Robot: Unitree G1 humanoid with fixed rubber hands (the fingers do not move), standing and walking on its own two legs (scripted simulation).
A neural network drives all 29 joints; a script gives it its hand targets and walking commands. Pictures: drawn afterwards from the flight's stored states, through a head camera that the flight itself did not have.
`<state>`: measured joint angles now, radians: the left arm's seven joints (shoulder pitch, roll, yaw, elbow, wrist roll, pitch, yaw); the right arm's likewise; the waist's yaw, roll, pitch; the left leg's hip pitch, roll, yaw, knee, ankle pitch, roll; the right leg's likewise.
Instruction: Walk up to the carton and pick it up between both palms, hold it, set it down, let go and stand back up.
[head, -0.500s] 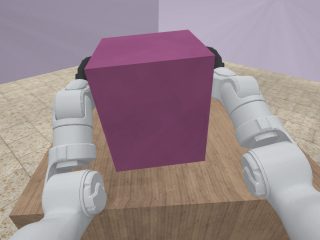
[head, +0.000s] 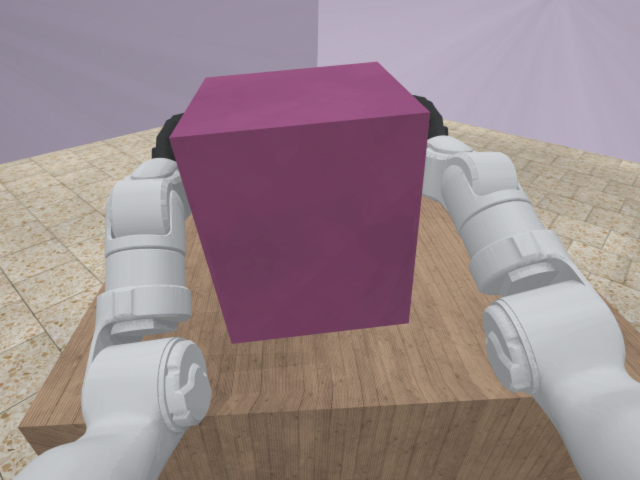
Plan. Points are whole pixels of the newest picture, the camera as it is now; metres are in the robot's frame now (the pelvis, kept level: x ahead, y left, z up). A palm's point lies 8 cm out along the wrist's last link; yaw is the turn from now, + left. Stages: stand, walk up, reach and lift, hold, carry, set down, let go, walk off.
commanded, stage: hold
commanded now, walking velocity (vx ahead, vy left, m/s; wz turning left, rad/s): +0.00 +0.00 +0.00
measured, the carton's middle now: (306, 199) +0.37 +0.01 +0.26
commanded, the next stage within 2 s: none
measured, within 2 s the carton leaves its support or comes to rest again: neither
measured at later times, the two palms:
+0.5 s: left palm (168, 173) +0.38 +0.16 +0.29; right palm (427, 152) +0.38 -0.14 +0.31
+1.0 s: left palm (171, 171) +0.38 +0.16 +0.30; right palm (432, 151) +0.38 -0.14 +0.32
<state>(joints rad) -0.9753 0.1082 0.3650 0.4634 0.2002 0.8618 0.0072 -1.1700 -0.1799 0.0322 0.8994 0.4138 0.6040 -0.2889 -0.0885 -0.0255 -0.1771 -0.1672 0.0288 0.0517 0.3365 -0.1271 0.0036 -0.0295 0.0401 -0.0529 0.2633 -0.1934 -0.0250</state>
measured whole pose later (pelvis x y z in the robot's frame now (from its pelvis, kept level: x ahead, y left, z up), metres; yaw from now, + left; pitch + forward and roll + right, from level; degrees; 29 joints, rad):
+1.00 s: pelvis +0.00 +0.00 +0.00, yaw +0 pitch -3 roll -1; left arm -0.98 0.11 0.36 0.45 0.20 0.87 0.01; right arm -1.17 -0.19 0.04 0.89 0.43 0.62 -0.29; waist -0.09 -0.02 -0.18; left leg -0.16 0.03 0.05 0.34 -0.14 0.00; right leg -0.01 0.04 -0.05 0.25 -0.20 -0.03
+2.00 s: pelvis +0.01 +0.00 +0.00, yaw +0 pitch -3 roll -1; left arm -0.94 0.09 0.36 0.39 0.20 0.88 0.02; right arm -1.14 -0.19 0.06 0.85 0.45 0.63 -0.30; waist -0.10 -0.02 -0.17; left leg -0.15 0.03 0.04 0.35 -0.14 0.00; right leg 0.00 0.04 -0.05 0.25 -0.20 -0.02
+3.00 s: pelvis +0.00 +0.00 +0.00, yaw +0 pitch -2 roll -1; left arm -0.96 0.11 0.34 0.43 0.19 0.87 0.03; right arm -1.17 -0.20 0.05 0.88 0.44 0.63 -0.29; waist -0.10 -0.03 -0.18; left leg -0.18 0.03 0.04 0.36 -0.14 0.01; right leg -0.02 0.04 -0.05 0.25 -0.19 -0.02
